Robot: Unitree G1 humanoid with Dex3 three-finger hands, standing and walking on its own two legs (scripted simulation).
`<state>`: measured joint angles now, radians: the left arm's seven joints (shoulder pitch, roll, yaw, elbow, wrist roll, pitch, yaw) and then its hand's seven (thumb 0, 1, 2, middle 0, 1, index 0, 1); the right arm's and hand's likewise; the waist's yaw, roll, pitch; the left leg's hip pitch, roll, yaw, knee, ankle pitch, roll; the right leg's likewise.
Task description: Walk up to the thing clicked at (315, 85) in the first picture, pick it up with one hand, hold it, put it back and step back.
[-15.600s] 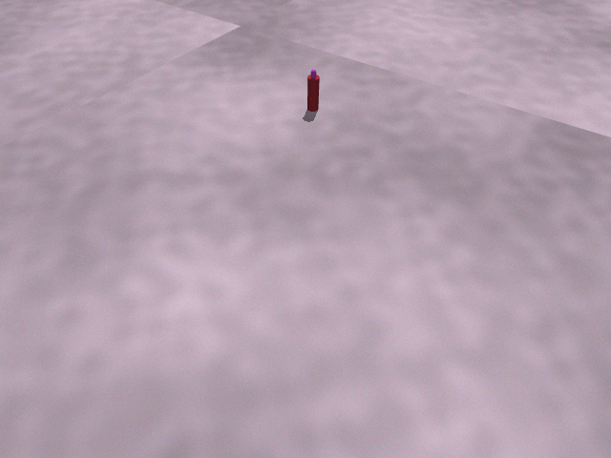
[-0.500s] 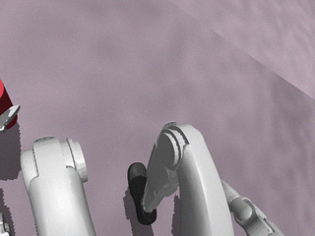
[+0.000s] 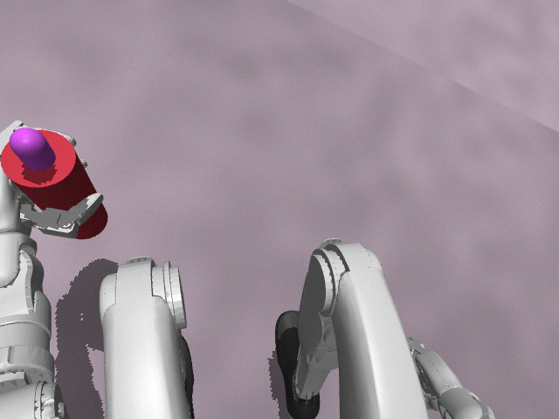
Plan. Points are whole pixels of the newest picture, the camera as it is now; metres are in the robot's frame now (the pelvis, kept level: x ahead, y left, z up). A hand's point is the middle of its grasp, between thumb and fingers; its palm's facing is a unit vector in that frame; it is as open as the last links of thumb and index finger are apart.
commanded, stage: settle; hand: left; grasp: from the side
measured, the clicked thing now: (61, 187) +0.42 +0.26 -0.07
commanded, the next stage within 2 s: lift in 0.84 s
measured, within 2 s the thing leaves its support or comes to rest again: neither
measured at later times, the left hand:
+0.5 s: hand (45, 151) +0.43 +0.26 +0.00, palm faces +0.17 -0.99 -0.04, open 9.6 cm
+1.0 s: hand (43, 140) +0.44 +0.25 +0.02, palm faces +0.19 -0.98 -0.03, open 9.6 cm
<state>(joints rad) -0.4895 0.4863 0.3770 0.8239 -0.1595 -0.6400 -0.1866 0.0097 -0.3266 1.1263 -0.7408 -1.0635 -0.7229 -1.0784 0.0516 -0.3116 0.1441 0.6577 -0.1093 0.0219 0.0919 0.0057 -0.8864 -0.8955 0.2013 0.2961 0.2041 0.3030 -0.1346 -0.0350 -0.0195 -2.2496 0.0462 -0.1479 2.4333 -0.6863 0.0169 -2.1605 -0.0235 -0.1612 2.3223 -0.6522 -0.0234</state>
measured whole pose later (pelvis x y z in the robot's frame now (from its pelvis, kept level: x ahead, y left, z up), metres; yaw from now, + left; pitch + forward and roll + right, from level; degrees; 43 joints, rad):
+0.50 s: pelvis +0.01 +0.00 +0.04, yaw +3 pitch +33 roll -6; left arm -0.54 0.43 0.41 0.78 -0.17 -0.56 -0.24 0.01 -0.34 1.14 -0.74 -1.07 -0.73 -1.08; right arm 0.07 -0.30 0.06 0.66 -0.06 -0.01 0.05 0.01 -0.90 -0.90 0.20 0.30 0.20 0.30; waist -0.12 -0.01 -0.10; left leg -2.17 0.05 -0.09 2.30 -0.71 0.01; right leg -2.12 -0.02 -0.11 2.23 -0.69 -0.03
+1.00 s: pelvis +0.01 +0.00 +0.06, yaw +4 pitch +34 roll -4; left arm -0.57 0.39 0.41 0.84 -0.15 -0.57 -0.22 0.01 -0.36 1.16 -0.75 -1.07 -0.73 -1.09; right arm 0.11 -0.28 0.03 0.70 -0.06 -0.04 0.04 0.01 -0.90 -0.90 0.20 0.30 0.20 0.30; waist -0.12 0.00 -0.13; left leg -2.13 0.04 -0.06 2.24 -0.70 0.01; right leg -2.08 -0.03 -0.09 2.19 -0.69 -0.03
